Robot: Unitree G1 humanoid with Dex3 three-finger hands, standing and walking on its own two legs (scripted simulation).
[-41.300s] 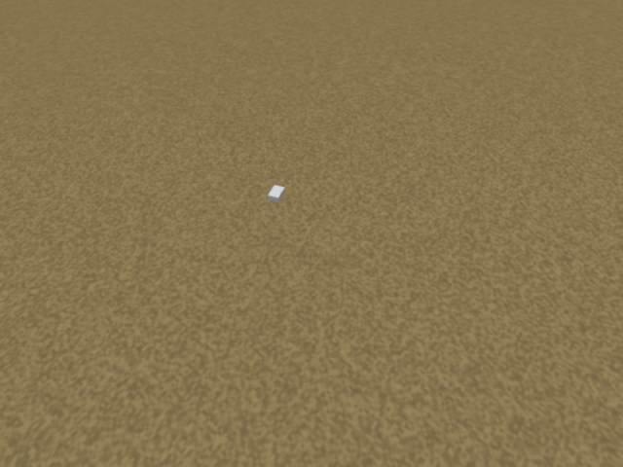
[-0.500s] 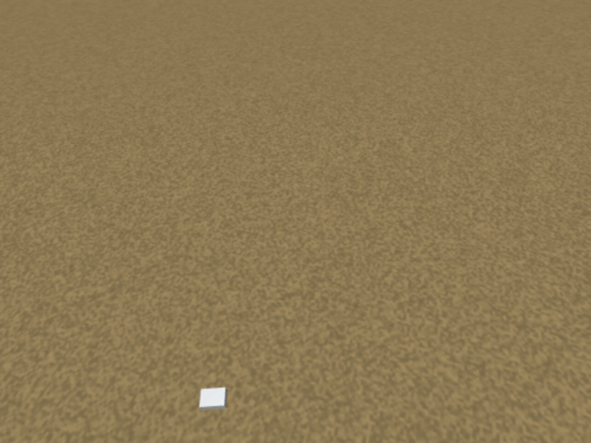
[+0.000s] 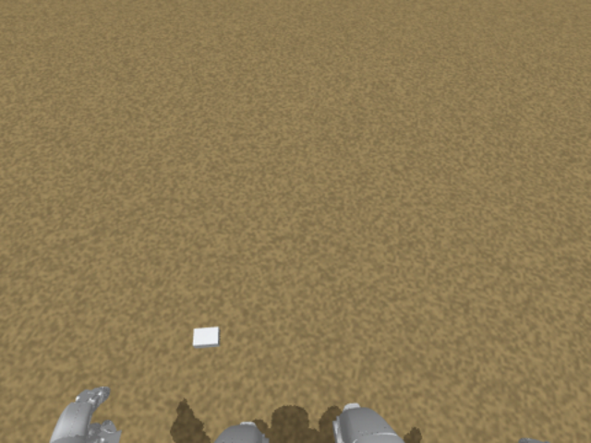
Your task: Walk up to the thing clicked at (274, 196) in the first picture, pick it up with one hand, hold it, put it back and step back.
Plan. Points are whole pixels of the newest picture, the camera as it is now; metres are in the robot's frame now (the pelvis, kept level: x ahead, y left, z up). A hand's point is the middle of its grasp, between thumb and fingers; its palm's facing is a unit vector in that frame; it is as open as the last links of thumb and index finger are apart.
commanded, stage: step back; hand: left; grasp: from above
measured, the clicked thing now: (206, 337) +0.47 +0.28 -0.73
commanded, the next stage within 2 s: none
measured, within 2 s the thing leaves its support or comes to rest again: neither
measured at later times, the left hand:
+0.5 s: hand out of the picture +0.01 +0.23 -0.12, palm faces -0.02 -0.91 -0.41, open 7.4 cm
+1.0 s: hand out of the picture -0.19 +0.27 -0.14, palm faces -0.05 -0.92 -0.39, open 7.4 cm
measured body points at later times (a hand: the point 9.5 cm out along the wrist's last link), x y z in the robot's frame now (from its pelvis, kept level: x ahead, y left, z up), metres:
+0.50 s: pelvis -0.11 -0.02 +0.02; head -0.05 -0.04 +0.46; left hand +0.01 +0.28 -0.09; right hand -0.04 -0.34 -0.12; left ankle -0.13 +0.11 -0.64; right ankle -0.08 -0.13 -0.71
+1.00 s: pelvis -0.27 +0.00 +0.01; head -0.21 +0.01 +0.46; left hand -0.19 +0.32 -0.12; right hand -0.14 -0.31 -0.09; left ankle -0.17 +0.11 -0.71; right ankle -0.33 -0.14 -0.67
